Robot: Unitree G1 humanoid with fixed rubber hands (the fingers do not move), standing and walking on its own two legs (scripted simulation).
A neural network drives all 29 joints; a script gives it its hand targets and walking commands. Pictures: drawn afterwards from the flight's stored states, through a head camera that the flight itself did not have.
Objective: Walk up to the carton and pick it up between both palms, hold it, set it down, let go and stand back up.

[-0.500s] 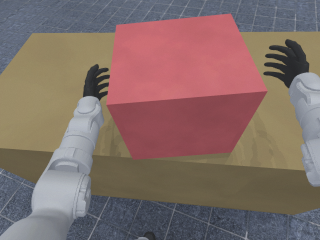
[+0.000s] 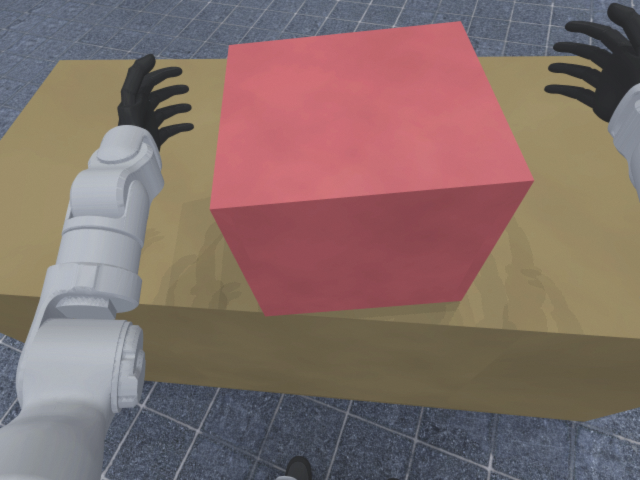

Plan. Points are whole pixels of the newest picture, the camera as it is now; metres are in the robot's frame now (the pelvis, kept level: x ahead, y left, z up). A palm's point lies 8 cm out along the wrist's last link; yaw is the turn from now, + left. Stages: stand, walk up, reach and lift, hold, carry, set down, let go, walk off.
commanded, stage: set down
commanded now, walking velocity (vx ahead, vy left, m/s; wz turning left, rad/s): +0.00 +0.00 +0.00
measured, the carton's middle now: (353, 182) +0.49 +0.04 +0.04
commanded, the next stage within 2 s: none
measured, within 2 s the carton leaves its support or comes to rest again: neither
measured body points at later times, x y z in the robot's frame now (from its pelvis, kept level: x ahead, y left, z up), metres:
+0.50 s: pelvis +0.01 +0.00 +0.01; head +0.09 -0.02 +0.45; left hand +0.47 +0.26 +0.26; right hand +0.52 -0.26 +0.26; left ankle +0.04 +0.15 -0.74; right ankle +0.01 -0.10 -0.74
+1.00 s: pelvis +0.02 +0.00 +0.01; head +0.09 -0.01 +0.46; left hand +0.44 +0.25 +0.23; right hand +0.50 -0.27 +0.22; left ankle +0.04 +0.15 -0.74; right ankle +0.01 -0.10 -0.74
